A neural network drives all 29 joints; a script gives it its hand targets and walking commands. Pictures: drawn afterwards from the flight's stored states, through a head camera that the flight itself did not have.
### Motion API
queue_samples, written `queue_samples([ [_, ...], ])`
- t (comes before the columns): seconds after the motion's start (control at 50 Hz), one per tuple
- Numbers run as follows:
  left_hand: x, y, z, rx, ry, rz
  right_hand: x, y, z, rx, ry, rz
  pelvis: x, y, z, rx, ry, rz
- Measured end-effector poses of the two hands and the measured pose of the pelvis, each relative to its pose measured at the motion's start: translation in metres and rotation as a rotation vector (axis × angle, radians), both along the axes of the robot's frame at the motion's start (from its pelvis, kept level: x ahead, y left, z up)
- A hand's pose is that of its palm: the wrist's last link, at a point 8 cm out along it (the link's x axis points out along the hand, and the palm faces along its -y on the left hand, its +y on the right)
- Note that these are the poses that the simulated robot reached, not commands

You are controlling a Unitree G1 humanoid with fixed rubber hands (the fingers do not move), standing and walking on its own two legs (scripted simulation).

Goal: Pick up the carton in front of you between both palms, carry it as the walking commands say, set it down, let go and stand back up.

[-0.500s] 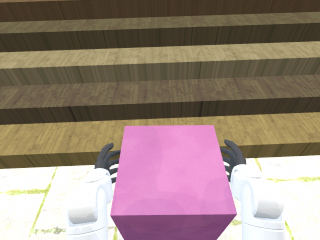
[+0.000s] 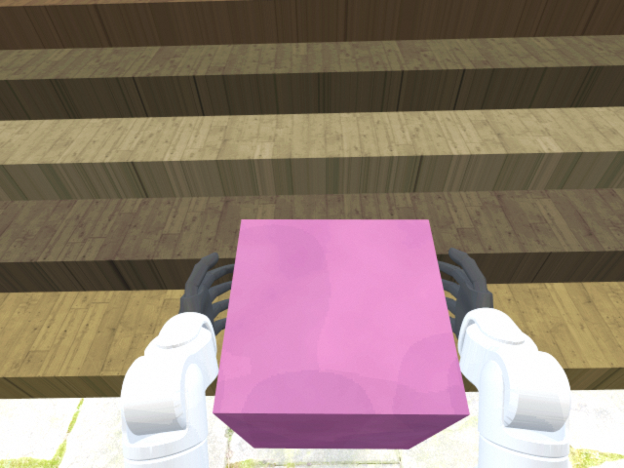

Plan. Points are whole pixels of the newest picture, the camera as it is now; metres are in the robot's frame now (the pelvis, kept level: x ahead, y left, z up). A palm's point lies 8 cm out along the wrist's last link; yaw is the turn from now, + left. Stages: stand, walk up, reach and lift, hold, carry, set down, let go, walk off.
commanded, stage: carry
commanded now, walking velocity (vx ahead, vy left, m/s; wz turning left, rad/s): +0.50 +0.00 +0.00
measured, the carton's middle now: (332, 345) +0.28 +0.00 +0.05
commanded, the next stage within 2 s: none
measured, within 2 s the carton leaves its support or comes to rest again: neither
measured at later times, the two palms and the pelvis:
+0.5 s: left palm (231, 96) +0.69 +0.16 +0.18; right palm (401, 91) +0.70 -0.14 +0.17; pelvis +0.30 +0.00 +0.00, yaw +1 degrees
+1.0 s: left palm (246, 18) +1.01 +0.17 +0.20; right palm (378, 23) +0.97 -0.13 +0.20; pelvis +0.61 +0.06 +0.09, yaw +0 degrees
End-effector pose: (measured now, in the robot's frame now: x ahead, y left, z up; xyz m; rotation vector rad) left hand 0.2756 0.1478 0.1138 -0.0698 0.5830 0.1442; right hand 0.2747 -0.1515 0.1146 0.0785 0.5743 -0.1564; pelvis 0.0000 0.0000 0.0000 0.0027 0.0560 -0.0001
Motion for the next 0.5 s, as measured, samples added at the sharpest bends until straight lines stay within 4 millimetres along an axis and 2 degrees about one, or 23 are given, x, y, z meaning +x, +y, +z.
queue_samples([
  [0.06,0.064,0.008,0.002,0.001,-0.04,-0.035,0.056,0.009,0.008,-0.028,-0.039,-0.021,0.041,0.012,-0.013,0.01,-0.012,-0.009],
  [0.14,0.134,0.013,0.012,0.013,0.023,-0.074,0.118,0.013,0.018,-0.061,0.027,-0.027,0.079,0.022,-0.002,-0.003,0.003,-0.018],
  [0.24,0.215,0.015,0.037,0.015,0.038,-0.078,0.198,0.016,0.043,-0.067,0.042,-0.022,0.13,0.027,0.013,-0.015,0.027,-0.014],
  [0.32,0.278,0.017,0.055,0.027,0.035,-0.063,0.267,0.018,0.062,-0.072,0.039,-0.002,0.176,0.024,0.018,-0.017,0.043,-0.004],
  [0.38,0.325,0.017,0.062,0.036,0.045,-0.051,0.319,0.017,0.068,-0.071,0.048,0.016,0.214,0.018,0.017,-0.013,0.049,0.006],
  [0.5,0.41,0.014,0.061,0.072,0.059,0.007,0.422,0.014,0.057,-0.03,0.058,0.072,0.298,0.001,-0.005,-0.005,0.031,0.014],
])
